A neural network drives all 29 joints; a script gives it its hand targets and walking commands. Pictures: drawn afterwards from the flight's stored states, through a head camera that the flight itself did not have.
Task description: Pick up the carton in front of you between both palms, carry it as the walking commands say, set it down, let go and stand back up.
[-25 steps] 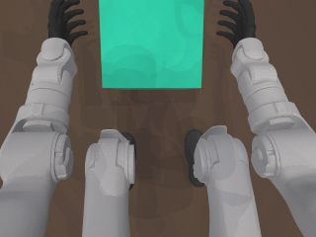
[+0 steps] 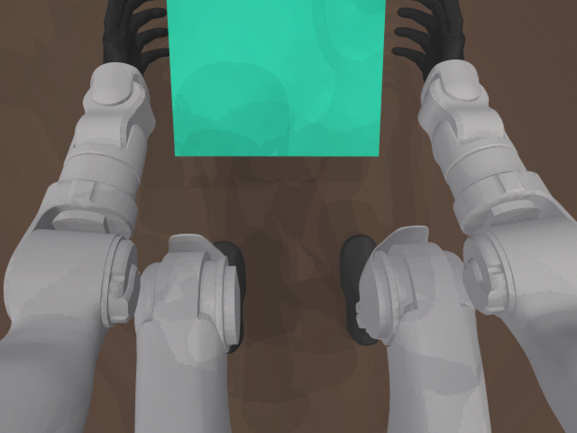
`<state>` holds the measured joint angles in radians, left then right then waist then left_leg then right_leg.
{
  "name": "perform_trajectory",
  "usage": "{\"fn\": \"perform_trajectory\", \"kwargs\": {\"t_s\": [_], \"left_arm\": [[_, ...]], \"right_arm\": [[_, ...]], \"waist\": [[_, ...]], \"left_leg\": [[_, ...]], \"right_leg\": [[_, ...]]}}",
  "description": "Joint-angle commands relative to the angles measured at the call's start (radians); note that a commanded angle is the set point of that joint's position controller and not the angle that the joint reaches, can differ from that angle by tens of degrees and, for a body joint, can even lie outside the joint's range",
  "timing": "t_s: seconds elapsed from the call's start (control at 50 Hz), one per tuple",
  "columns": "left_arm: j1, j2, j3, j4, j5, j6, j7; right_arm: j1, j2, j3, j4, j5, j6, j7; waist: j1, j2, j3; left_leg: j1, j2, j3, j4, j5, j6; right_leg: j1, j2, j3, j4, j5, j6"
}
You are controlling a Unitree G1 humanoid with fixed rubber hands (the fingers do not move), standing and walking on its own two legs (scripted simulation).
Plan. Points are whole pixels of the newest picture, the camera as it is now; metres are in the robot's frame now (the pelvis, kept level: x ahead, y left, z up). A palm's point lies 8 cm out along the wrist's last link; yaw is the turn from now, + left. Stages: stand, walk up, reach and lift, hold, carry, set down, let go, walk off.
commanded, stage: reach and lift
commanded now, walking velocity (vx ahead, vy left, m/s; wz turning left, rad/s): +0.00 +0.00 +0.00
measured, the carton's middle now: (276, 80) +0.50 +0.03 -0.25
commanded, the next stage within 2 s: none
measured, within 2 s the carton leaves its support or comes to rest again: leaves its support in 0.44 s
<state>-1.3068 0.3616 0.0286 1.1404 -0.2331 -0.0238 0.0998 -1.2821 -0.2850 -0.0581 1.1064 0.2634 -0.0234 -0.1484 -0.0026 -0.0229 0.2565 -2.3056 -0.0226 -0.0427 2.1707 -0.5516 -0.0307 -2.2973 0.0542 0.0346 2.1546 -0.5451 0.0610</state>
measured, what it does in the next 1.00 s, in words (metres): rises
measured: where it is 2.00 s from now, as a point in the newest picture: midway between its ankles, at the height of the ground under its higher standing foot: (294, 311)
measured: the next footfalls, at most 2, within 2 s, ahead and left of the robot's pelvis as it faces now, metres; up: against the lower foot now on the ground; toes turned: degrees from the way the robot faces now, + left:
none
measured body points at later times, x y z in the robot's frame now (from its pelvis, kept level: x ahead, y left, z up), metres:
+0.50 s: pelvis +0.00 +0.00 -0.01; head +0.35 +0.02 +0.27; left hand +0.53 +0.17 -0.18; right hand +0.53 -0.14 -0.17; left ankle +0.11 +0.13 -0.34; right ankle +0.12 -0.13 -0.34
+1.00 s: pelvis +0.00 +0.00 +0.10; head +0.25 +0.02 +0.47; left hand +0.49 +0.17 +0.03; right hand +0.50 -0.13 +0.03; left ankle +0.11 +0.13 -0.34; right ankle +0.12 -0.13 -0.34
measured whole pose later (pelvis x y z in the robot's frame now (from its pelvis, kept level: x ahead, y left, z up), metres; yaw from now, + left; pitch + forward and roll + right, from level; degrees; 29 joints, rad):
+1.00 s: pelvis +0.00 +0.00 +0.10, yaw +2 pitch +41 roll +0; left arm -1.03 0.06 0.40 0.83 0.17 0.28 0.05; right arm -1.00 0.02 -0.49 0.76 -0.17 0.27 -0.09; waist 0.00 -0.02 -0.15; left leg -2.04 -0.11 -0.09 1.83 -0.50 -0.07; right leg -2.04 0.13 0.09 1.83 -0.51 0.08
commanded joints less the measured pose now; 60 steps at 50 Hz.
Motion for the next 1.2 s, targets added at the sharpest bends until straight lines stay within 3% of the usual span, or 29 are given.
{"fn": "perform_trajectory", "kwargs": {"t_s": [0.0,0.14,0.2,0.28,0.36,0.42,0.5,0.56,0.64,0.72,0.78,0.84,0.94,1.18], "left_arm": [[-0.225,0.087,0.004,-0.074,-0.003,-0.022,-0.001],[-0.302,-0.028,-0.045,-0.059,-0.006,-0.035,0.009],[-0.349,-0.153,-0.091,-0.061,-0.008,-0.043,-0.004],[-0.572,-0.611,-0.208,-0.082,-0.011,-0.024,-0.092],[-0.637,-0.855,-0.176,-0.137,0.036,0.021,-0.171],[-0.643,-0.963,-0.211,-0.214,0.012,0.044,-0.191],[-0.631,-1.081,-0.267,-0.379,-0.022,0.072,-0.179],[-0.597,-1.138,-0.31,-0.507,-0.022,0.108,-0.168],[-0.519,-1.224,-0.303,-0.583,0.044,0.18,-0.187],[-0.433,-1.286,-0.206,-0.457,0.147,0.245,-0.222],[-0.402,-1.302,-0.111,-0.371,0.226,0.276,-0.249],[-0.383,-1.306,-0.05,-0.335,0.275,0.286,-0.261],[-0.339,-1.336,-0.037,-0.332,0.301,0.289,-0.27],[-0.185,-1.432,-0.225,-0.485,0.226,0.311,-0.274]], "right_arm": [[-0.184,-0.051,-0.009,-0.076,-0.006,-0.022,-0.005],[-0.256,0.085,0.048,-0.063,0.009,-0.03,-0.011],[-0.281,0.184,0.061,-0.044,-0.018,-0.038,-0.007],[-0.513,0.62,0.145,-0.056,-0.037,-0.024,0.088],[-0.612,0.867,0.135,-0.108,-0.106,0.025,0.177],[-0.634,0.975,0.169,-0.192,-0.082,0.048,0.203],[-0.641,1.103,0.255,-0.363,-0.023,0.076,0.197],[-0.611,1.153,0.306,-0.486,-0.019,0.115,0.188],[-0.535,1.212,0.301,-0.547,-0.079,0.182,0.207],[-0.453,1.255,0.191,-0.423,-0.191,0.245,0.233],[-0.415,1.279,0.098,-0.339,-0.276,0.275,0.252],[-0.406,1.288,0.046,-0.313,-0.321,0.286,0.264],[-0.363,1.316,0.04,-0.312,-0.347,0.29,0.278],[-0.189,1.408,0.236,-0.436,-0.266,0.313,0.294]], "waist": [[0.014,0.047,-1.079],[0.027,0.043,-1.079],[0.006,0.053,-1.065],[0.01,0.061,-1.068],[0.008,0.019,-1.072],[0.013,0.019,-1.194],[0.034,0.023,-1.505],[0.042,0.034,-1.666],[0.03,0.041,-1.621],[0.013,0.051,-1.322],[0.009,0.043,-1.216],[0.015,0.038,-1.221],[0.015,0.028,-1.291],[0.018,0.036,-1.427]], "left_leg": [[0.579,0.004,0.047,-0.185,0.268,-0.001],[0.573,-0.014,0.049,-0.2,0.235,0.007],[0.575,-0.031,0.048,-0.204,0.222,0.01],[0.568,-0.061,0.048,-0.194,0.256,0.012],[0.53,-0.091,0.071,-0.174,0.236,0.014],[0.603,-0.101,0.097,-0.154,0.322,0.011],[0.779,-0.116,0.128,-0.144,0.458,0.0],[0.878,-0.129,0.142,-0.163,0.479,-0.005],[0.852,-0.144,0.146,-0.233,0.342,0.001],[0.707,-0.144,0.137,-0.346,0.109,0.006],[0.66,-0.148,0.134,-0.414,0.037,0.012],[0.685,-0.151,0.131,-0.469,0.048,0.014],[0.776,-0.154,0.126,-0.546,0.095,0.011],[1.053,-0.157,0.105,-0.698,0.244,-0.006]], "right_leg": [[0.516,-0.002,-0.08,-0.157,0.245,-0.005],[0.55,0.016,-0.072,-0.173,0.229,-0.007],[0.56,0.031,-0.073,-0.178,0.225,-0.009],[0.5,0.062,-0.082,-0.153,0.232,-0.018],[0.48,0.086,-0.107,-0.131,0.215,-0.023],[0.538,0.1,-0.122,-0.115,0.3,-0.022],[0.703,0.117,-0.136,-0.108,0.424,-0.014],[0.777,0.131,-0.142,-0.134,0.434,-0.01],[0.747,0.143,-0.147,-0.208,0.299,-0.014],[0.614,0.137,-0.149,-0.312,0.081,-0.025],[0.595,0.138,-0.136,-0.384,0.019,-0.034],[0.627,0.14,-0.129,-0.439,0.031,-0.035],[0.708,0.142,-0.124,-0.516,0.071,-0.031],[0.966,0.141,-0.1,-0.67,0.211,-0.016]]}}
